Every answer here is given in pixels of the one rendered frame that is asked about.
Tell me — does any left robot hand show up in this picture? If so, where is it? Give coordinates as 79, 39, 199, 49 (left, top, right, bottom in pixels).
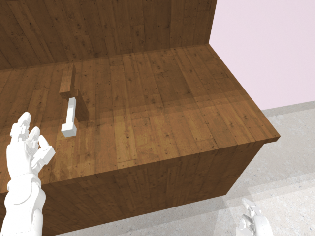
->
6, 112, 56, 179

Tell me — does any tap lever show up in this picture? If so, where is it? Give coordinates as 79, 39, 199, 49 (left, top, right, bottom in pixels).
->
61, 97, 77, 137

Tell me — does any counter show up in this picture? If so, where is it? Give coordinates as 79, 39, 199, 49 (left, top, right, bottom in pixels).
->
0, 0, 280, 236

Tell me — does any right robot hand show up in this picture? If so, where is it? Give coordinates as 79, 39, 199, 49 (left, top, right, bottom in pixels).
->
236, 198, 274, 236

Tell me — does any left robot forearm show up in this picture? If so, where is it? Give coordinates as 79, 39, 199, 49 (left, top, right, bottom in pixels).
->
0, 174, 46, 236

